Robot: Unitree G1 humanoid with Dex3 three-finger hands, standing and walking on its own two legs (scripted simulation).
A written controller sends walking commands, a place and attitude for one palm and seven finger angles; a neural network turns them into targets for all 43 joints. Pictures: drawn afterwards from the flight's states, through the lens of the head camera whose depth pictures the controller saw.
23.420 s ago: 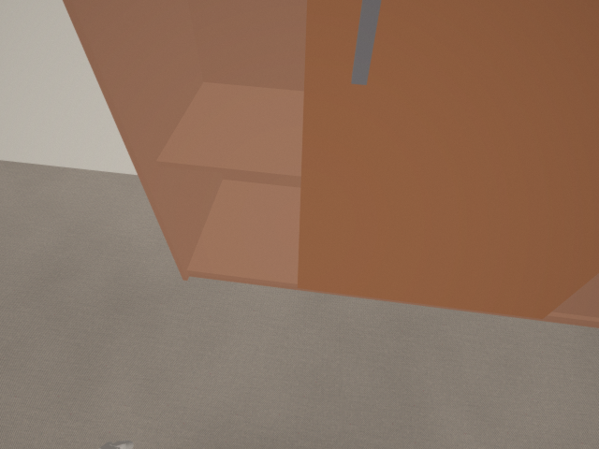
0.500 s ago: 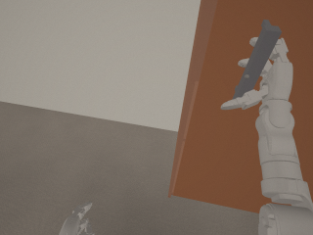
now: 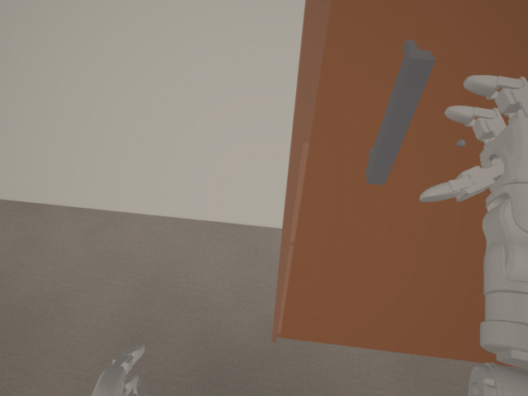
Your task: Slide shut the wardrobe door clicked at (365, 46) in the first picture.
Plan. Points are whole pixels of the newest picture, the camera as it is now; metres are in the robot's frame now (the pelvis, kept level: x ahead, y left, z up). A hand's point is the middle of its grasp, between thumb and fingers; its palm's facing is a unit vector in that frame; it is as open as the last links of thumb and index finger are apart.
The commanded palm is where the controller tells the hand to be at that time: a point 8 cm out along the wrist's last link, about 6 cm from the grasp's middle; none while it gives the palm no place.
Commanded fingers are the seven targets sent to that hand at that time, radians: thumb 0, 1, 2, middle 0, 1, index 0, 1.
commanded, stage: slip the hand off the handle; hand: right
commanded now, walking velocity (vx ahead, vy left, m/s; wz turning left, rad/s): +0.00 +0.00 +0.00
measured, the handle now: (391, 117) +0.44 -0.16 +0.24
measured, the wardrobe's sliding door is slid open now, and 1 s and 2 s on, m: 0.01 0.01 0.01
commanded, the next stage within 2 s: draw the hand back to the body in 0.62 s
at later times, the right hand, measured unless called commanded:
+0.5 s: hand (478, 194) +0.28 -0.21 +0.24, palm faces +0.19 +0.98 -0.08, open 14.7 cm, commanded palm +0.25 -0.26 +0.23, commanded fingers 0.00 0.55 -0.20 0.25 1.15 0.25 1.15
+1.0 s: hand (478, 226) +0.26 -0.22 +0.21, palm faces +0.11 +0.99 -0.05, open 14.7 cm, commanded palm +0.21 -0.26 +0.22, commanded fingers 0.00 0.55 -0.20 0.25 1.15 0.25 1.15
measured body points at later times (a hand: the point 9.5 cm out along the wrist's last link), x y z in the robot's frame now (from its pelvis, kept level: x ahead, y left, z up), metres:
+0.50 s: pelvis -0.01 +0.01 +0.00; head -0.03 +0.03 +0.45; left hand +0.19 +0.23 -0.08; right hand +0.27 -0.26 +0.24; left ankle +0.00 +0.10 -0.74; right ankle +0.00 -0.08 -0.74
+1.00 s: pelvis -0.01 +0.02 +0.00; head -0.05 +0.04 +0.45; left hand +0.21 +0.22 -0.07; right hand +0.25 -0.27 +0.22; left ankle +0.00 +0.10 -0.74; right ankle +0.00 -0.08 -0.74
